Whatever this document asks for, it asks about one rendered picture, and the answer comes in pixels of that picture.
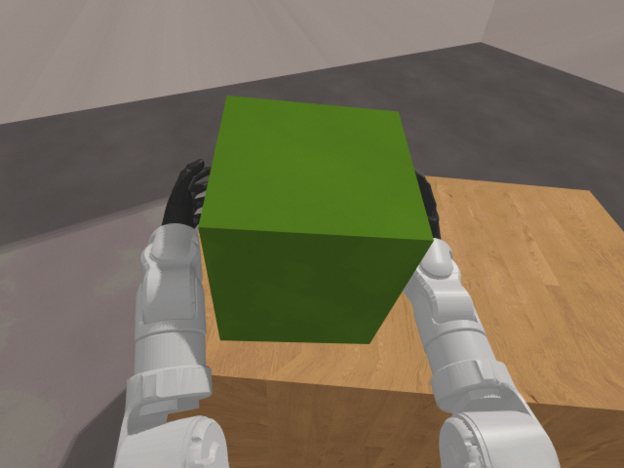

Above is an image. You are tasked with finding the pedestal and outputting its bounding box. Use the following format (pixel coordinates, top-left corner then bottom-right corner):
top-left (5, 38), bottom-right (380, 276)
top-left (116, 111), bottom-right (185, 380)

top-left (167, 175), bottom-right (624, 468)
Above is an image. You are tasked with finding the carton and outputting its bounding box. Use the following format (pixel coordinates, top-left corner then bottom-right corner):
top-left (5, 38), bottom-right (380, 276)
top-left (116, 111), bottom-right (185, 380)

top-left (198, 96), bottom-right (434, 344)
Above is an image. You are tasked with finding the robot left forearm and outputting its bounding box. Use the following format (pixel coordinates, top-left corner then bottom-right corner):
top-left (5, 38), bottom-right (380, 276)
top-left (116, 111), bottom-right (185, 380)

top-left (113, 223), bottom-right (213, 468)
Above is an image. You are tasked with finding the robot left hand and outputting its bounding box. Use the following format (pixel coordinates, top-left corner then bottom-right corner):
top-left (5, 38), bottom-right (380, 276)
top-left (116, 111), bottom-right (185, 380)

top-left (162, 159), bottom-right (211, 229)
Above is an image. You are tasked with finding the right robot upper arm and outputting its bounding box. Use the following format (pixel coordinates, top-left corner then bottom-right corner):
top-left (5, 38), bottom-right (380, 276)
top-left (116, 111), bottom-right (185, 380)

top-left (439, 410), bottom-right (559, 468)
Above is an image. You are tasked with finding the left robot upper arm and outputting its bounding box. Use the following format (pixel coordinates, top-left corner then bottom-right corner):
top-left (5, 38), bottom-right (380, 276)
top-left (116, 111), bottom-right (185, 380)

top-left (115, 415), bottom-right (229, 468)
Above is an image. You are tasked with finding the robot right hand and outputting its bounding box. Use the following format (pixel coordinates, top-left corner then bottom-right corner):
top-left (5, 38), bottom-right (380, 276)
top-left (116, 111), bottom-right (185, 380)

top-left (414, 170), bottom-right (441, 240)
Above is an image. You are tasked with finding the robot right forearm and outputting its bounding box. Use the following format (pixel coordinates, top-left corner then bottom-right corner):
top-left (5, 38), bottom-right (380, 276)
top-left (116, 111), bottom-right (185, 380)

top-left (403, 238), bottom-right (561, 468)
